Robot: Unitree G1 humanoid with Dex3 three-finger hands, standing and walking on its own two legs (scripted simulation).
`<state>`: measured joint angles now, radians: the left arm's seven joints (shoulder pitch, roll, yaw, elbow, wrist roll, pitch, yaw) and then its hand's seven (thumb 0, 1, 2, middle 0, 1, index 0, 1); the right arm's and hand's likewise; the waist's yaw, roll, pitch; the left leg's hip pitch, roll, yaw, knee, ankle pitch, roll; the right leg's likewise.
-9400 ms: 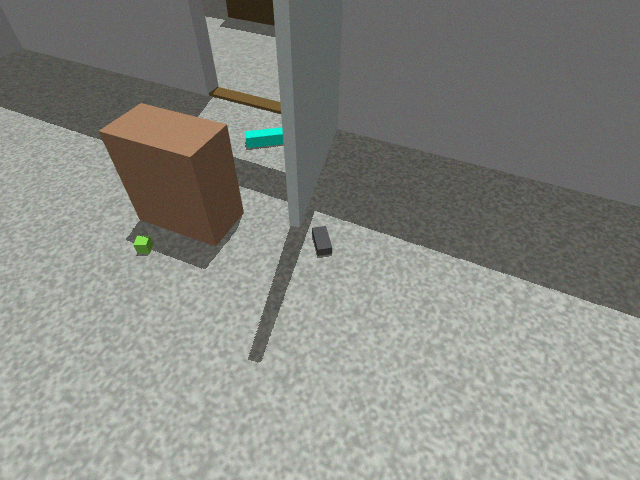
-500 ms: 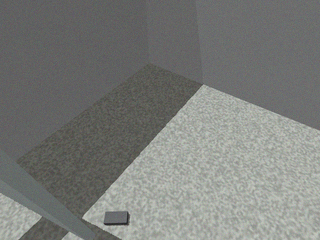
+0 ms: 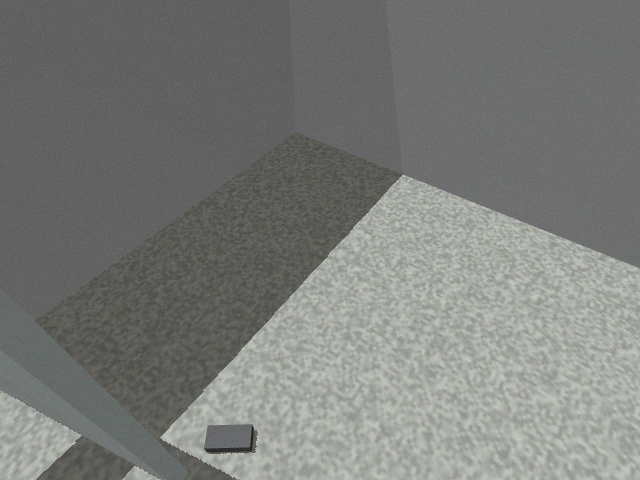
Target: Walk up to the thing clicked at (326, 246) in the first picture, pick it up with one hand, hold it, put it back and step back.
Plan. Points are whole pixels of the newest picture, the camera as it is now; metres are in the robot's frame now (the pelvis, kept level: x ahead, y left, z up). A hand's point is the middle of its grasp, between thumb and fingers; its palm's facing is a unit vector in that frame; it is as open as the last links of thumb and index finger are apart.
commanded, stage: walk up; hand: left
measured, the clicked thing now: (229, 438) +0.41 +0.29 -0.76
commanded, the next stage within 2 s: stand in 0.42 s
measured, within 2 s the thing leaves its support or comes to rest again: neither
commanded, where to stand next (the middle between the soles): +0.01 +0.01 m, yaw +0 degrees
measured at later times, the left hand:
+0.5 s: hand out of the picture +0.06 +0.25 -0.16, palm faces -0.01 -0.94 -0.33, open 7.4 cm
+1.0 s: hand out of the picture +0.07 +0.24 -0.16, palm faces -0.04 -0.94 -0.35, open 7.4 cm
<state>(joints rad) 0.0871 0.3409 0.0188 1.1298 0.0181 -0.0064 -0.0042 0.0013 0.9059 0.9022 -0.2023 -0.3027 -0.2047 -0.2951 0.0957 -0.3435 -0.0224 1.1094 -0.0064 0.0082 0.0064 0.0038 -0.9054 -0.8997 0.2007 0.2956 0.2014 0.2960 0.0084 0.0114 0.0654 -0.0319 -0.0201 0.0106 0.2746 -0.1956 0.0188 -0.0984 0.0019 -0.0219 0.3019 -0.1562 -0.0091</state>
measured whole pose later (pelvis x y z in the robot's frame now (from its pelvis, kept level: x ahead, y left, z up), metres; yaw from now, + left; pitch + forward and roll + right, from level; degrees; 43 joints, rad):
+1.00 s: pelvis +0.00 -0.01 +0.00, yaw +0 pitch -2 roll +0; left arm 0.12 0.35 -0.01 1.12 0.01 -0.01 -0.01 0.00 0.91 0.90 -0.20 -0.30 -0.20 -0.30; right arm 0.13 -0.35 0.00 1.13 -0.01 -0.01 0.00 0.00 -0.91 -0.90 0.20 0.30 0.20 0.30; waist 0.00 0.01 0.05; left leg -0.05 -0.01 0.00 0.28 -0.20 0.01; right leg -0.11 0.01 -0.03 0.30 -0.16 -0.02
